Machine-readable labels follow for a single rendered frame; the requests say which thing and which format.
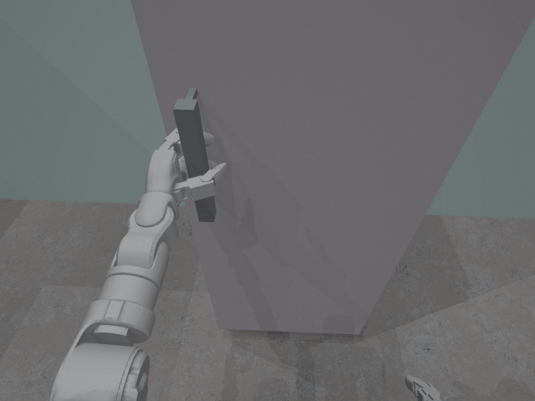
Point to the handle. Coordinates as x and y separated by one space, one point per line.
188 122

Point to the left robot hand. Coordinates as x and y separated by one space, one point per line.
165 171

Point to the robot left upper arm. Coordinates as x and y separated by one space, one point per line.
104 372

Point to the right robot hand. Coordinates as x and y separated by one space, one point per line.
421 390

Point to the left robot forearm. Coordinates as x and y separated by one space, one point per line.
123 314

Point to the fridge door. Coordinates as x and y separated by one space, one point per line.
339 121

